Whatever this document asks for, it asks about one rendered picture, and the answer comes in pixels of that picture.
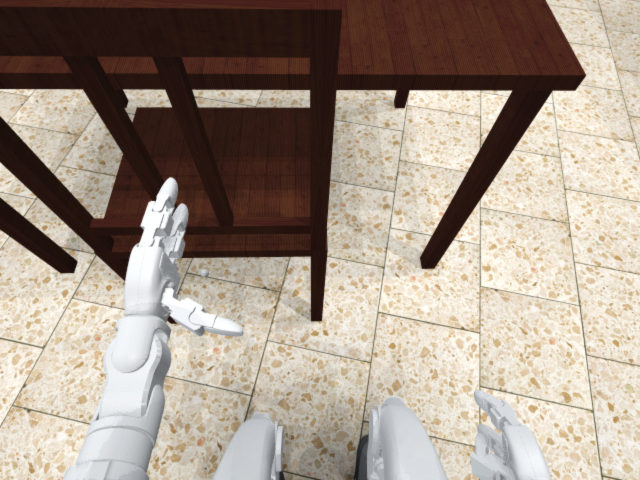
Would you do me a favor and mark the chair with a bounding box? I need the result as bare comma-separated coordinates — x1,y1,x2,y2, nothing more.
0,0,342,324

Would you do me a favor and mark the robot left thigh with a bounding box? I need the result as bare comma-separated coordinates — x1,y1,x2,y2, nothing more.
212,419,284,480

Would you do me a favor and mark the table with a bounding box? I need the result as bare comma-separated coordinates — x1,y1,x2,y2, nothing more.
0,0,586,273

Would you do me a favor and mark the robot left forearm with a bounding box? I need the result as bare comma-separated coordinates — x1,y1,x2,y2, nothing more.
63,314,171,480

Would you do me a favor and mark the right robot shin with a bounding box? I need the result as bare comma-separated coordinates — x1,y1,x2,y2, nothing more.
367,396,404,480

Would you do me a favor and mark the right robot hand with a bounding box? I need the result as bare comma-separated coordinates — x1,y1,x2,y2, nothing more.
470,390,552,480

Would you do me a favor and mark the left robot hand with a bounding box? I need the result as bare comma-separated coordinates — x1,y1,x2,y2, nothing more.
124,177,244,336

